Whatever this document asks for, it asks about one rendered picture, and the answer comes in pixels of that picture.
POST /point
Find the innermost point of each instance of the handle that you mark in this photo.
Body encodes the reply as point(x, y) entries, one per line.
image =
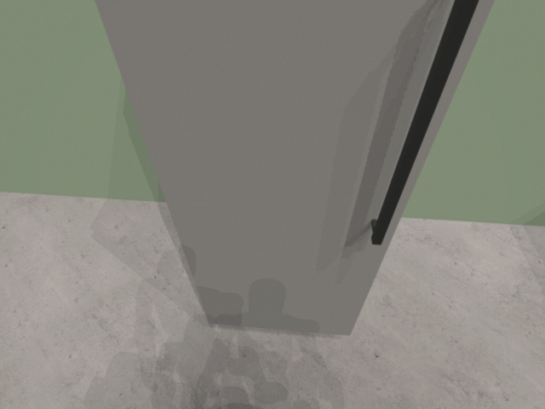
point(451, 41)

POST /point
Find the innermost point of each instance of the fridge door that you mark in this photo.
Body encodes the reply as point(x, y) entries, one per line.
point(274, 128)

